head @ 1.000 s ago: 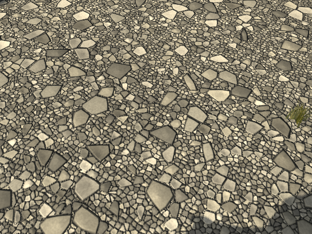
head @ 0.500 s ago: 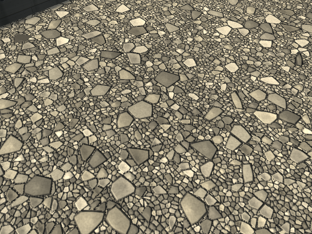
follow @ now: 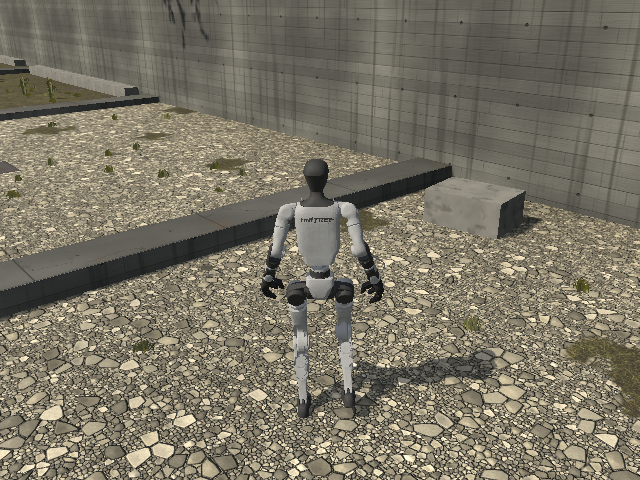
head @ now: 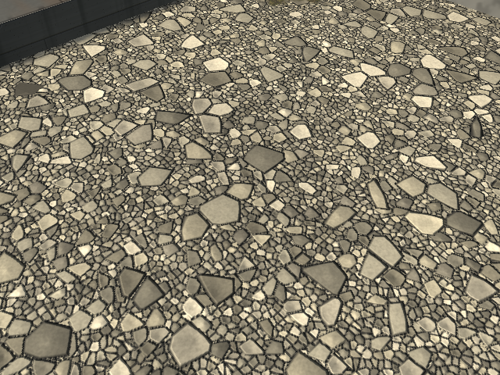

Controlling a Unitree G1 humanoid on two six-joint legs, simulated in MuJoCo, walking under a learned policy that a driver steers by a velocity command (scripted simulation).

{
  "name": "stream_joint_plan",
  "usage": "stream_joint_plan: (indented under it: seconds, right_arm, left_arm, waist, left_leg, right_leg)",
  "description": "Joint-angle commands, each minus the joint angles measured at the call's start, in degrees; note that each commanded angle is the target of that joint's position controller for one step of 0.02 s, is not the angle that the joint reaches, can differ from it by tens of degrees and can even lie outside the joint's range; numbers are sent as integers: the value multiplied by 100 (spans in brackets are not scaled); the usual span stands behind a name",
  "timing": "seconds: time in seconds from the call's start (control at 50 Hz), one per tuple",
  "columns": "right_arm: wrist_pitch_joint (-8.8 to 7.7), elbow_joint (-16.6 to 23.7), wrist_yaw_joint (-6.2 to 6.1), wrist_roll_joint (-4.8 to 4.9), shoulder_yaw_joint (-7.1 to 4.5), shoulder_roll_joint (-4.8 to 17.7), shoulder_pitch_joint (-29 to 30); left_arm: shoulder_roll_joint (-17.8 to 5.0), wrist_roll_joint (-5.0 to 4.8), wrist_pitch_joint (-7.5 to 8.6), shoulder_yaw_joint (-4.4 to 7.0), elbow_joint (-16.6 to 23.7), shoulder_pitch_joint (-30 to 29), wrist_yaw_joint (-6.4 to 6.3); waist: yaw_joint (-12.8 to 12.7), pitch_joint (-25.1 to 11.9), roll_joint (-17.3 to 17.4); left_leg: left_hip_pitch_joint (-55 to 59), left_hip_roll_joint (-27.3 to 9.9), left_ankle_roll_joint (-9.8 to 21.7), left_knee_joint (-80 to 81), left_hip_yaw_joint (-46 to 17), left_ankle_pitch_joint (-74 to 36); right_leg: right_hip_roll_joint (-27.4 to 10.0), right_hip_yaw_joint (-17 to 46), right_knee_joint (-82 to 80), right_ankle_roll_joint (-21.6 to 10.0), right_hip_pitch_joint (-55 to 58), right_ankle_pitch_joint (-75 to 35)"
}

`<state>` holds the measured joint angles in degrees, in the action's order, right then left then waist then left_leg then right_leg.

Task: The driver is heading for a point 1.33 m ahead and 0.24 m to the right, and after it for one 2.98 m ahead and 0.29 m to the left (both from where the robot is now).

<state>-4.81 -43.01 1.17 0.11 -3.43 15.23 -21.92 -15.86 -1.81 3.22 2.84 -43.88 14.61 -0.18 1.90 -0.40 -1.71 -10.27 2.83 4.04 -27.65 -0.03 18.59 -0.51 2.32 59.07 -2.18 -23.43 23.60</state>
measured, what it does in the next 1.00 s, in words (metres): walks ahead: right foot, then left foot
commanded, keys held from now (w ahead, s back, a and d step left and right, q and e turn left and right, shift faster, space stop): w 1.00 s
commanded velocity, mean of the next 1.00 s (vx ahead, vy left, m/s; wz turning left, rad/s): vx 0.47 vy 0.00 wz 0.01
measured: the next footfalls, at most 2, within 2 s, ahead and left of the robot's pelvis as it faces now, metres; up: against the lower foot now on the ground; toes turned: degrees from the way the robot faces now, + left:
right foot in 0.34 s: +0.36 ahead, -0.14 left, +0.00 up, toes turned -1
left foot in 0.88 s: +0.65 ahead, +0.09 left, +0.00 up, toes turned +1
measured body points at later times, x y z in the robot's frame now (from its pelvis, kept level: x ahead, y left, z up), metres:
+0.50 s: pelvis +0.26 -0.06 +0.00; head +0.29 -0.07 +0.45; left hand +0.39 +0.21 -0.11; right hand +0.34 -0.34 -0.12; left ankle +0.19 +0.09 -0.65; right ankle +0.31 -0.14 -0.74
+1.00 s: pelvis +0.55 +0.00 +0.00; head +0.58 +0.01 +0.45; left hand +0.60 +0.28 -0.14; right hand +0.70 -0.26 -0.10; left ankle +0.61 +0.09 -0.74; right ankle +0.44 -0.14 -0.65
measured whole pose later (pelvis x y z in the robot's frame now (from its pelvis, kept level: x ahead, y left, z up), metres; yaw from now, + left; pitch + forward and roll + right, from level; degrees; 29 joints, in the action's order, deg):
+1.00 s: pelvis +0.55 +0.00 +0.00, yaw +0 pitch +2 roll +0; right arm -4.7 -41.0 1.6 0.0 -2.1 15.4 -9.8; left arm -17.6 -1.3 4.4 2.1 -48.9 18.4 0.7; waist -1.0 2.0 -1.2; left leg -20.7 1.1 2.9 -28.1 2.3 9.1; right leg -1.6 1.8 65.4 -1.7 -21.5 22.7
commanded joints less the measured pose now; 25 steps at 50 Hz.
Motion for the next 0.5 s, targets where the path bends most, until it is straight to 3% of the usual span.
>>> stream_joint_plan:
  seconds: [0.02, 0.08, 0.14, 0.22, 0.26, 0.28, 0.3, 0.32, 0.34, 0.36, 0.38, 0.4, 0.42, 0.44, 0.46, 0.5]
  right_arm:
    - [-56, 288, -46, -23, -119, 672, -213]
    - [23, 196, -99, 40, -89, 644, -372]
    - [81, 93, -179, 31, -106, 820, -466]
    - [78, -105, -182, 88, -134, 962, -640]
    - [100, -180, -187, 121, -157, 993, -584]
    - [117, -192, -195, 112, -178, 1051, -527]
    - [145, -196, -207, 98, -204, 1127, -475]
    - [193, -184, -221, 73, -193, 1112, -391]
    - [208, -106, -247, 14, -144, 1025, -349]
    - [143, 55, -213, -75, 55, 311, -975]
    - [23, -64, -171, 72, 98, 333, -1168]
    - [-47, 77, -134, 245, -60, 873, -436]
    - [-93, 233, -125, 275, -61, 941, 106]
    - [-103, 263, -147, 183, -58, 863, 348]
    - [-61, 229, -161, 98, -89, 824, 299]
    - [60, 115, -167, 80, -53, 593, 14]
  left_arm:
    - [-508, 62, 246, 142, 637, -844, 109]
    - [-265, 109, 204, 54, 711, -1108, 226]
    - [-71, 94, 231, -60, 901, -1702, 282]
    - [-262, 26, 260, -35, 1056, -2108, 349]
    - [-404, 31, 282, 13, 1089, -2076, 371]
    - [-509, 48, 286, 60, 1060, -1909, 363]
    - [-640, 71, 273, 128, 984, -1564, 331]
    - [-834, 74, 246, 247, 765, -773, 272]
    - [-1043, 88, 208, 334, 527, 230, 191]
    - [-1619, 233, 184, 441, 413, 949, 144]
    - [-1290, 170, 194, 353, 310, 1059, 195]
    - [-945, 104, 184, 255, 337, 558, 173]
    - [-783, 100, 170, 203, 368, 161, 154]
    - [-679, 158, 181, 161, 376, -141, 168]
    - [-550, 241, 220, 126, 392, -327, 189]
    - [-507, 237, 297, 128, 335, -430, 209]
  waist:
    - [138, 387, 550]
    - [194, 363, 603]
    - [342, 515, 611]
    - [351, 728, 735]
    - [188, 689, 742]
    - [48, 516, 788]
    - [-167, 197, 889]
    - [-603, -327, 872]
    - [-1043, -986, 771]
    - [-814, -2009, -697]
    - [-804, -2610, -1363]
    - [-810, -1396, -824]
    - [-683, -662, -376]
    - [-467, -233, -2]
    - [-247, -91, -82]
    - [-24, -96, -262]
  left_leg:
    - [1673, -1674, 851, 1655, -2222, -864]
    - [1434, -1403, 794, 1799, -1361, -2100]
    - [957, -1224, 707, 1929, -854, -2176]
    - [828, -1469, 679, 2019, -793, -2059]
    - [1198, -1627, 562, 1776, -744, -2698]
    - [1375, -1635, 483, 1480, -675, -3544]
    - [1486, -1601, 406, 996, -592, -4610]
    - [1346, -1411, 276, 57, -399, -5422]
    - [407, -1218, 103, -1241, -324, -4825]
    - [-1688, -344, -269, -3643, -170, -1418]
    - [-2617, 155, -330, -4756, -879, 1381]
    - [-3244, -258, -290, -5091, -883, 1092]
    - [-3226, -558, -225, -4841, -651, 537]
    - [-3003, -788, -234, -4497, -523, 141]
    - [-2646, -975, -236, -4199, -561, -143]
    - [-2215, -1086, -306, -3950, -527, -348]
  right_leg:
    - [-542, 170, 278, -93, -2596, -749]
    - [-474, -184, -538, 168, -2294, -1359]
    - [-294, -387, -1857, 314, -1713, -2184]
    - [-116, -381, -2659, 197, -1120, -2653]
    - [-80, -327, -2882, -6, -1012, -2470]
    - [20, -382, -2922, -114, -728, -2303]
    - [178, -506, -2902, -237, -205, -2132]
    - [336, -647, -2974, -415, 838, -2146]
    - [-87, -226, -2753, -650, 2489, -2185]
    - [-1715, 2286, -2819, -1450, 4741, -1489]
    - [-2265, 4463, -4057, -1877, 5071, -175]
    - [-2011, 3749, -4318, -1532, 4193, 409]
    - [-1785, 2865, -4432, -1326, 3205, 129]
    - [-1547, 2277, -4588, -1224, 2325, -515]
    - [-1313, 1841, -4734, -1153, 1756, -1036]
    - [-1142, 1403, -5040, -1224, 1212, -1411]
Keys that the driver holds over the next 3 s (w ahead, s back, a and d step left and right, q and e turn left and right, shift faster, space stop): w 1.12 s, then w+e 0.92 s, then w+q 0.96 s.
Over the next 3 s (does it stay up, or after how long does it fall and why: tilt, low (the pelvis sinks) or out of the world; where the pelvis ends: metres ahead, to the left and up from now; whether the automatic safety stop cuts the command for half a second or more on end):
stays up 1.58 -0.26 -0.01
